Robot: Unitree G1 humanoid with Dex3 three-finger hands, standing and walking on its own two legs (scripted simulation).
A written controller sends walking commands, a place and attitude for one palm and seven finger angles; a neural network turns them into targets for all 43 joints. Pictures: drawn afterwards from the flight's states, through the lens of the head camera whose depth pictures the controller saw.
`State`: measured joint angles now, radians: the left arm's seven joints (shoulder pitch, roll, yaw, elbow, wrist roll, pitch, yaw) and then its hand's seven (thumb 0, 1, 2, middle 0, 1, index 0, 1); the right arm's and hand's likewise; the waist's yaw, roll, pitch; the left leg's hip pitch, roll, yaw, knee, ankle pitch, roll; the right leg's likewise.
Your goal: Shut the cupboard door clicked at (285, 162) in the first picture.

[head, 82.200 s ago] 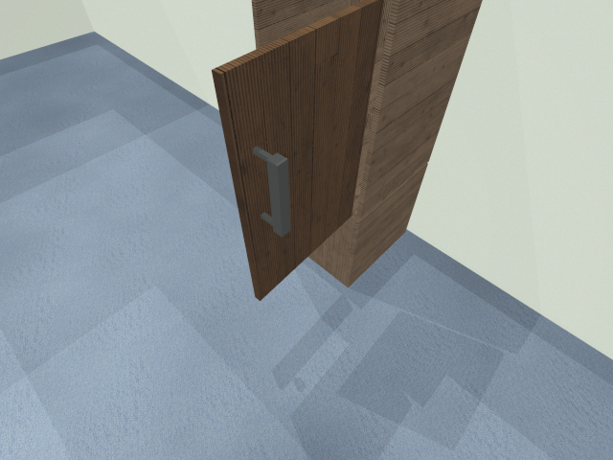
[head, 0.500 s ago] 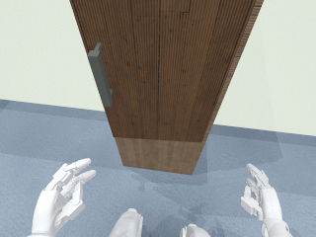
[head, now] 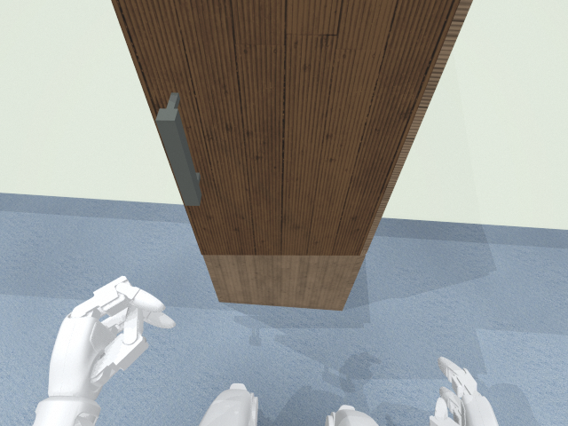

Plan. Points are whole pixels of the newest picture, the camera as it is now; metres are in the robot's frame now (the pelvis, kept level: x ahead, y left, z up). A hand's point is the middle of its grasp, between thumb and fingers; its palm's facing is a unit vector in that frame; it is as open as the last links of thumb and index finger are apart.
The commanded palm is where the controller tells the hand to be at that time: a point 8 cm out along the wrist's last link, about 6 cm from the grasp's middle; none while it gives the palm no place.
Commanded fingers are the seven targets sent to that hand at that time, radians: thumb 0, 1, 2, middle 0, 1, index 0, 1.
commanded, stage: raise the hand and make a fist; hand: left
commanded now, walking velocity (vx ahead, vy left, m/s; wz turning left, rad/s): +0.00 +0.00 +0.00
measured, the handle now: (184, 153) +0.48 +0.19 +0.10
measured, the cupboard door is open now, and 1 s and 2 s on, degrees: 4 4 4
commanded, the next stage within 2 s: bring the fist close to the handle in 0.96 s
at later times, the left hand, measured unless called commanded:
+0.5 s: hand (124, 313) +0.23 +0.20 +0.10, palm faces +0.07 -1.00 -0.04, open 3.1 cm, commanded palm +0.20 +0.25 +0.10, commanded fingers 0.00 0.90 0.90 -1.30 -1.50 -1.30 -1.50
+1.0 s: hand (143, 307) +0.23 +0.18 +0.11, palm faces +0.06 -1.00 -0.04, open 3.1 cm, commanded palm +0.21 +0.23 +0.11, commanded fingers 0.00 0.90 0.90 -1.30 -1.50 -1.30 -1.50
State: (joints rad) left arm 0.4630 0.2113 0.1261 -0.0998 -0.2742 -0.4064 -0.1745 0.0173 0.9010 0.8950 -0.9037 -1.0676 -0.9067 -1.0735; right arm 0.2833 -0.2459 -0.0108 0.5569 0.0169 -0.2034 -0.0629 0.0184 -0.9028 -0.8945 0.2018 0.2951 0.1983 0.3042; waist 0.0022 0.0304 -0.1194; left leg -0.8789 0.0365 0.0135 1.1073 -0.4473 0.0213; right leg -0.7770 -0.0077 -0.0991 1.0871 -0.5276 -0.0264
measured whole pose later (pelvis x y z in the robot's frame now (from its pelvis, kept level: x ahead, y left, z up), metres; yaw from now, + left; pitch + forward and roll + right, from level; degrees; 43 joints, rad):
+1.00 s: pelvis +0.01 -0.01 +0.03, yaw +1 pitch +8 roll -1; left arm 0.36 0.22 0.15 -0.06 -0.29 -0.31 -0.20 0.02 0.90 0.89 -1.30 -1.50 -1.30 -1.50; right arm 0.27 -0.25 0.03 0.53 0.03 -0.19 -0.05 0.02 -0.90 -0.89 0.20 0.29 0.20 0.30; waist 0.02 0.04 -0.09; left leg -0.68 0.03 0.01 0.94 -0.40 0.00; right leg -0.59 0.00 -0.10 0.94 -0.48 -0.04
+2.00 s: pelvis +0.01 -0.01 +0.03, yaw -1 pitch +9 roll +0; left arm -0.23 0.19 0.14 0.46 -0.19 -0.32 -0.08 0.02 0.90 0.89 -1.30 -1.50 -1.30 -1.50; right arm 0.26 -0.25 0.02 0.61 0.02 -0.11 -0.03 0.01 -0.90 -0.89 0.20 0.29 0.20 0.30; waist -0.02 0.03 -0.09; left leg -0.68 0.03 0.04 0.89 -0.37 0.01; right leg -0.61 0.00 -0.07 0.90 -0.45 -0.03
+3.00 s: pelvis +0.00 -0.01 +0.03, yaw +0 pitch +12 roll -1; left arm -0.60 0.28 0.20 0.90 -0.17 -0.40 -0.19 0.02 0.90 0.89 -1.32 -1.50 -1.30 -1.50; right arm 0.30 -0.26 0.01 0.65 0.03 -0.05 -0.03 0.01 -0.91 -0.89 0.20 0.29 0.20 0.30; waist -0.05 0.03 -0.09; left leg -0.77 0.03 0.03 0.92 -0.36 0.01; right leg -0.69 0.00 -0.08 0.93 -0.45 -0.04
